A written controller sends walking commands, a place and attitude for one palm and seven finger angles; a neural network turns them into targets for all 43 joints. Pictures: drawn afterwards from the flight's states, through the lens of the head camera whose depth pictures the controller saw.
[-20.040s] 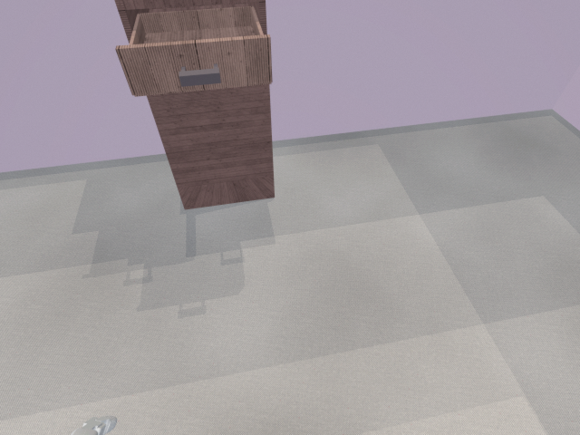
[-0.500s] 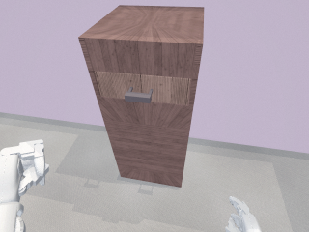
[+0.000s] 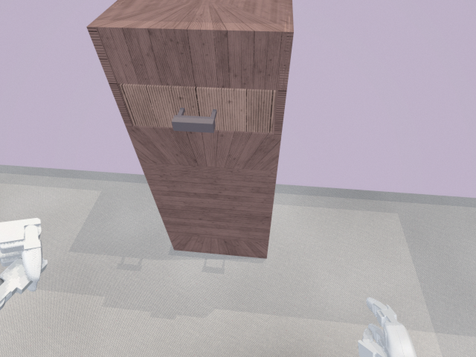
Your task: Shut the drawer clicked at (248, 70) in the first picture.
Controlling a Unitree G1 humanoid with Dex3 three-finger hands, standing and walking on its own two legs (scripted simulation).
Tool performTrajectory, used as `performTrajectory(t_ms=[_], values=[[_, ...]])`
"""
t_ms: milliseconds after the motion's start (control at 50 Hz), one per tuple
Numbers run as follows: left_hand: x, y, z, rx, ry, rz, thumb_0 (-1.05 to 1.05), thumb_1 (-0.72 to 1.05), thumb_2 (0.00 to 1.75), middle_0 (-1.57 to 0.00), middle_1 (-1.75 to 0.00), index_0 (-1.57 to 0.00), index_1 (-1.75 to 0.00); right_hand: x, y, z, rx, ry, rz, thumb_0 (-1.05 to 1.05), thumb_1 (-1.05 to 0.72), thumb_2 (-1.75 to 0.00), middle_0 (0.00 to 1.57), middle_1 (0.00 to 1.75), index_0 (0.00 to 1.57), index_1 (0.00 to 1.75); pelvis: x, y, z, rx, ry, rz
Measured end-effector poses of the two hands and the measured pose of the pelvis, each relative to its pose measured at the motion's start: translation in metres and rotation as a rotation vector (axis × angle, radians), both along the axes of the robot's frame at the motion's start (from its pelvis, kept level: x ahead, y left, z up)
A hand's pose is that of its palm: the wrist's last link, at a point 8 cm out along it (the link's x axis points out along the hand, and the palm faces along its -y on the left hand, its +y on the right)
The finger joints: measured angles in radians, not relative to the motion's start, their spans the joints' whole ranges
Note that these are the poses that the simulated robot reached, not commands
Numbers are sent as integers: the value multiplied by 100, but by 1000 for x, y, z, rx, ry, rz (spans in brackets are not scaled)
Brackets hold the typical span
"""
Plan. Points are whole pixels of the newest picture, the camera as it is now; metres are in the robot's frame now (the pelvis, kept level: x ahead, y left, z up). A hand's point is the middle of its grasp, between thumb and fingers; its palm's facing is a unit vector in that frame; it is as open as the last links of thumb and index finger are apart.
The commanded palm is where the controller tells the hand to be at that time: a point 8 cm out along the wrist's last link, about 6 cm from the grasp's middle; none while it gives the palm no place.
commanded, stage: step back with the hand held close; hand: left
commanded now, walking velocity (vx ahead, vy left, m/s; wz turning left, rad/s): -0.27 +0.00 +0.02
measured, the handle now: (196, 118) +0.64 +0.15 +0.04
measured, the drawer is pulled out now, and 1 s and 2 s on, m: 0.00 0.00 0.00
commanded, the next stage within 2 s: stop stepping back and stand still in 0.96 s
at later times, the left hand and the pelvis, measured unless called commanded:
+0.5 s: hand (21, 300) +0.15 +0.24 +0.17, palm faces +0.40 -0.79 -0.46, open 3.2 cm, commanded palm +0.07 +0.28 +0.18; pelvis -0.05 +0.00 -0.01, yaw +2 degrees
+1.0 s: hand out of the picture +0.07 +0.23 +0.17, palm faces +0.31 -0.81 -0.50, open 3.2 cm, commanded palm +0.00 +0.27 +0.18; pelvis -0.13 -0.01 +0.00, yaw +1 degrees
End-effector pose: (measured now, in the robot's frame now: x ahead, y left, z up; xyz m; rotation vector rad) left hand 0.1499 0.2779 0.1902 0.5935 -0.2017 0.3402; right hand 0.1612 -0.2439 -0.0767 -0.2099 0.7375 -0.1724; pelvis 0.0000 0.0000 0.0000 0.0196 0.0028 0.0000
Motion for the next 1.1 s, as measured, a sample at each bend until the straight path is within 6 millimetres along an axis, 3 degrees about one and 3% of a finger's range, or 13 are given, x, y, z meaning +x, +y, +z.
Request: performTrajectory(t_ms=[200, 460, 660, 820, 900, 1000, 1100], values=[[-24, -1, -3, 4, -66, -7, 1, 89, 90, -140, -160, -141, -160, -24, 8, 2, -8, -22, 29, 2, -90, -90, 20, 30, 20, 30, -24, -1, -5, -9, 6, 13], [-41, -3, -2, 0, -135, -28, 1, 89, 90, -141, -160, -141, -160, -45, -1, -5, -41, 23, 41, 2, -90, -90, 20, 30, 20, 30, -43, -3, -11, -19, 6, 38], [-60, 12, 4, 48, -121, -6, 1, 88, 90, -141, -160, -141, -160, -55, 12, 7, -43, 5, 45, 2, -90, -90, 20, 30, 20, 30, -50, -2, -3, -53, 57, 57], [-68, -24, -4, -15, -45, -125, 1, 89, 90, -140, -160, -141, -160, -57, 13, 9, -2, -21, 106, 2, -90, -90, 20, 30, 20, 30, -90, -17, 2, -47, 70, 4], [-88, -28, 0, 6, -28, -173, 1, 88, 90, -140, -160, -141, -160, -75, 4, 19, -4, -45, 46, 2, -90, -90, 20, 30, 20, 30, -105, -18, 3, -50, 69, 10], [-118, -4, 0, 1, -45, -107, 1, 88, 90, -140, -160, -141, -160, -106, -3, 26, -79, -18, 18, 1, -90, -90, 20, 30, 20, 30, -126, -8, 2, -52, 78, 23], [-152, 8, -6, -25, -34, -78, 1, 89, 90, -140, -160, -141, -160, -145, 3, 28, -92, -16, 43, 2, -90, -90, 20, 30, 20, 29, -161, -2, 6, -33, 59, 28]])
